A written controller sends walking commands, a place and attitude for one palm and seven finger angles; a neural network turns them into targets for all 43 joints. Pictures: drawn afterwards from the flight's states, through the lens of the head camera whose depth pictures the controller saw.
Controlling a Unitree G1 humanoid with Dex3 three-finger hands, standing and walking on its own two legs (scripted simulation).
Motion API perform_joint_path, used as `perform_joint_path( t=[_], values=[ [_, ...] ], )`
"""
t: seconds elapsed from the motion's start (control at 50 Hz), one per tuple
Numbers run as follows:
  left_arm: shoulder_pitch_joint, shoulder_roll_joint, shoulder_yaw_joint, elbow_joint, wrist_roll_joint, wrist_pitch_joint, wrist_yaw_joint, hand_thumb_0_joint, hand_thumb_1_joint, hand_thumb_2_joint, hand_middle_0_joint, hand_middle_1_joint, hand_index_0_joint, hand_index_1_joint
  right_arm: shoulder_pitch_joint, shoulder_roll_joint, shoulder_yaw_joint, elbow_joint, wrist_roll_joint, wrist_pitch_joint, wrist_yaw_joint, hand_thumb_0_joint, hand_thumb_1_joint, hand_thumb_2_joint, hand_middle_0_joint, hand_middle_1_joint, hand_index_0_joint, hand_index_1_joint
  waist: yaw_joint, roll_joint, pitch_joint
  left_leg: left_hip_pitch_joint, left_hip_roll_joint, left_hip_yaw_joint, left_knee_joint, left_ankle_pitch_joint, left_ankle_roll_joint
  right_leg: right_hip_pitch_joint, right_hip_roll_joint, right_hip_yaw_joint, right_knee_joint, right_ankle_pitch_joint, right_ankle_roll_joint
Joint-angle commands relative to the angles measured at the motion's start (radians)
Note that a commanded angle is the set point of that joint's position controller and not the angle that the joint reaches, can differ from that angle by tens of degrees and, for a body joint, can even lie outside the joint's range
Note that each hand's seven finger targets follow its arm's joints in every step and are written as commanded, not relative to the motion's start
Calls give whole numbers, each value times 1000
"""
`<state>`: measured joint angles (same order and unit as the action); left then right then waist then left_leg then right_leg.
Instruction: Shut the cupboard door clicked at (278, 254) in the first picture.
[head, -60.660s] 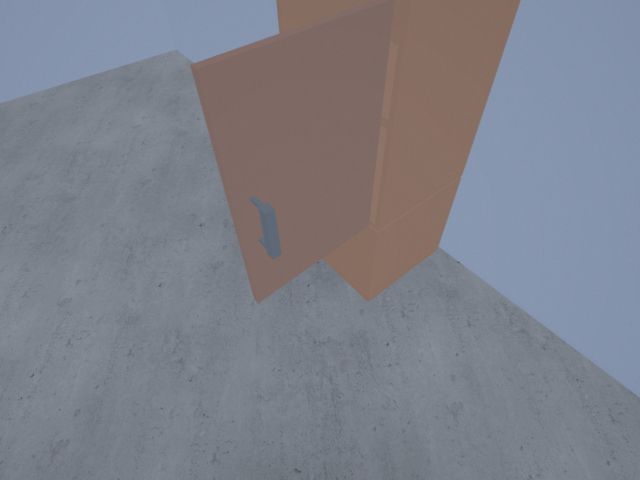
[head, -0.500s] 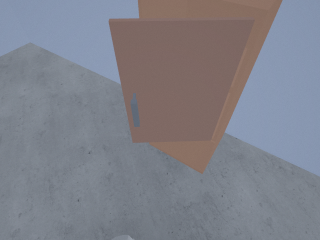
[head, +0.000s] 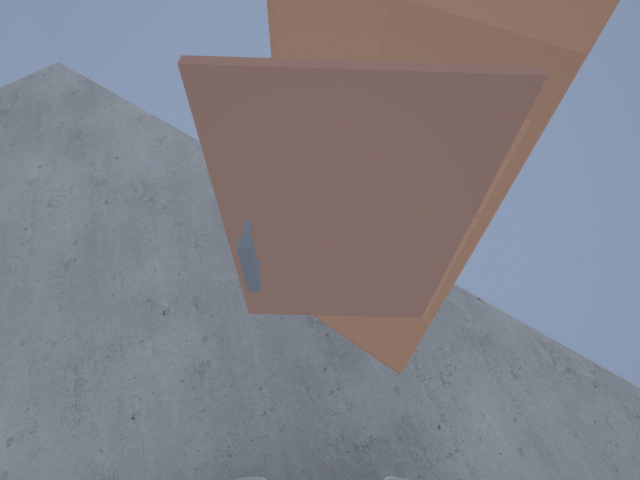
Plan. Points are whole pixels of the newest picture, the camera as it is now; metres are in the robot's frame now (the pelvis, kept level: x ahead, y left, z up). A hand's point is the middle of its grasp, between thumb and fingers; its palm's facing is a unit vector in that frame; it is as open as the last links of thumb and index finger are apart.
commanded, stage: come to a stop and stand still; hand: left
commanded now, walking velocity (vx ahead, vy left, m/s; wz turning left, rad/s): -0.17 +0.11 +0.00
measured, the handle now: (251, 257) +0.45 +0.16 -0.07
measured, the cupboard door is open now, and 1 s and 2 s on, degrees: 35 35 35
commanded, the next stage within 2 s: look again from close up in 1.02 s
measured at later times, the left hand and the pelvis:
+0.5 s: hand out of the picture +0.01 +0.21 -0.18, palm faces +0.08 -0.97 -0.22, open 7.4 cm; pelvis -0.03 +0.01 +0.00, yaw +0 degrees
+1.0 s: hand out of the picture -0.06 +0.18 -0.17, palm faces +0.01 -0.99 -0.16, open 7.3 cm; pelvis -0.06 +0.01 +0.01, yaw -1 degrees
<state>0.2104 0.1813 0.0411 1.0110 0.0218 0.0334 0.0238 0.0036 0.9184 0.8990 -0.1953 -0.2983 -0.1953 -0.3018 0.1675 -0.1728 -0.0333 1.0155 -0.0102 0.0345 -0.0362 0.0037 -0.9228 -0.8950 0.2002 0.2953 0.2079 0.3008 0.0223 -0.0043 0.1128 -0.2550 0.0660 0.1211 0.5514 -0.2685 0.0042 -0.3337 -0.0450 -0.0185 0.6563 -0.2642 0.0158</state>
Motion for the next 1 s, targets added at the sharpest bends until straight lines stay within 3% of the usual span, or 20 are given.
perform_joint_path(
  t=[0.0,0.02,0.04,0.06,0.14,0.28,0.36,0.38,0.4,0.42,0.44,0.5,0.58,0.62,0.64,0.66,0.68,0.72,0.84,0.98],
  values=[
    [121,162,37,-41,16,-17,7,0,900,900,-200,-300,-200,-300,22,-129,-56,-79,4,3,3,0,-900,-900,200,300,200,300,3,-101,-142,-43,12,-21,134,134,3,119,-164,215,-190,544,-85],
    [109,213,46,-48,17,-24,5,0,900,900,-200,-300,-200,-300,54,-88,-51,-87,5,12,11,0,-900,-900,200,300,200,300,-3,-226,-128,-82,-87,-6,302,-254,-31,101,-316,320,-290,720,-188],
    [99,224,46,-50,14,-24,7,0,900,900,-200,-300,-200,-300,42,-87,-54,-84,7,26,9,0,-900,-900,200,300,200,300,11,-169,-130,-89,-82,-94,462,-372,-22,79,-369,331,-315,724,-245],
    [74,206,45,-54,15,-23,15,0,900,900,-200,-300,-200,-300,19,-81,-50,-86,2,32,7,0,-900,-900,200,300,200,300,6,-160,-123,-149,-75,-139,562,-358,-20,90,-344,330,-303,723,-254],
    [40,188,47,-72,7,-25,27,0,900,900,-200,-300,-200,-300,5,-114,-47,-86,1,28,16,0,-900,-900,200,300,200,300,6,-175,-178,-245,-63,-174,628,-238,-49,232,-284,228,-245,765,-216],
    [69,210,59,-80,20,-25,28,0,900,900,-200,-300,-200,-300,-13,-99,-27,-105,5,9,29,0,-900,-900,200,300,200,300,40,-210,-221,-137,-73,-119,232,-240,-57,299,-264,239,-273,580,-209],
    [1,203,52,-75,5,-16,18,0,900,900,-200,-300,-200,-300,131,-98,-21,-50,8,-7,25,0,-900,-900,200,300,200,300,-36,-187,-204,150,-82,-75,-161,38,-40,116,-183,183,-234,276,-109],
    [2,161,41,-83,-3,-11,15,0,900,900,-200,-300,-200,-300,146,-133,-24,-46,6,-18,24,0,-900,-900,200,300,200,300,-38,-70,-210,222,-15,-136,-222,77,-23,40,-120,132,-171,135,-64],
    [12,109,28,-91,-12,-4,9,0,900,900,-200,-300,-200,-300,107,-194,-33,-65,-5,-23,20,0,-900,-900,200,300,200,300,-22,150,-162,152,145,-326,-283,113,37,-23,-22,54,-105,-48,-10],
    [-5,89,22,-91,-6,7,10,0,900,900,-200,-300,-200,-300,50,-219,-34,-84,-11,-13,16,0,-900,-900,200,300,200,300,-14,224,-92,-14,242,-374,-338,85,103,21,4,8,-23,-185,10],
    [-14,91,22,-90,-3,11,6,0,900,900,-200,-300,-200,-300,-3,-210,-20,-96,-20,-11,13,0,-900,-900,200,300,200,300,4,166,-37,-145,229,-340,-357,-25,133,79,6,26,29,-172,4],
    [-13,97,17,-50,2,20,-1,0,900,900,-200,-300,-200,-300,-7,-165,-5,-77,-17,-23,-2,0,-900,-900,200,300,200,300,5,193,27,-95,148,-272,-323,206,119,47,21,42,98,-119,-7],
    [47,87,4,-18,-9,-1,-1,0,900,900,-200,-300,-200,-300,43,-153,-1,-44,-5,-36,-9,0,-900,-900,200,300,200,300,14,158,-64,73,123,-231,-224,440,118,104,22,33,-88,-47,-5],
    [86,98,0,6,-10,-18,3,0,900,900,-200,-300,-200,-300,64,-134,-3,-29,7,-40,-8,0,-900,-900,200,300,200,300,15,76,-108,96,68,-220,-162,404,74,189,6,86,-269,176,-18],
    [92,110,-2,18,-8,-30,7,0,900,900,-200,-300,-200,-300,84,-108,-3,-24,11,-45,-6,0,-900,-900,200,300,200,300,-3,11,-126,85,31,-188,-133,328,41,221,-49,143,-289,312,-38],
    [79,123,-5,23,-9,-36,8,0,900,900,-200,-300,-200,-300,100,-96,-1,-19,14,-44,-2,0,-900,-900,200,300,200,300,-22,-22,-135,97,9,-169,-144,226,19,210,-93,163,-294,337,-54],
    [64,122,-8,24,-10,-38,7,0,900,900,-200,-300,-200,-300,118,-89,1,-9,12,-44,2,0,-900,-900,200,300,200,300,-32,-28,-140,121,2,-166,-163,226,12,200,-95,155,-282,346,-61],
    [59,94,-12,36,-12,-44,11,0,900,900,-200,-300,-200,-300,129,-95,-1,20,6,-40,0,0,-900,-900,200,300,200,300,-34,-165,-146,156,15,-157,-164,206,8,184,-71,139,-300,306,-60],
    [64,73,-19,58,-13,-35,11,0,900,900,-200,-300,-200,-300,135,-86,15,70,3,-41,4,0,-900,-900,200,300,200,300,-26,-38,-25,98,16,-171,-242,88,11,127,-44,144,-360,59,-46],
    [102,59,-20,81,-13,-31,11,0,900,900,-200,-300,-200,-300,168,-64,18,92,0,-40,0,0,-900,-900,200,300,200,300,-18,36,3,51,14,-176,-274,0,12,132,-34,137,-364,23,-46]
  ],
)
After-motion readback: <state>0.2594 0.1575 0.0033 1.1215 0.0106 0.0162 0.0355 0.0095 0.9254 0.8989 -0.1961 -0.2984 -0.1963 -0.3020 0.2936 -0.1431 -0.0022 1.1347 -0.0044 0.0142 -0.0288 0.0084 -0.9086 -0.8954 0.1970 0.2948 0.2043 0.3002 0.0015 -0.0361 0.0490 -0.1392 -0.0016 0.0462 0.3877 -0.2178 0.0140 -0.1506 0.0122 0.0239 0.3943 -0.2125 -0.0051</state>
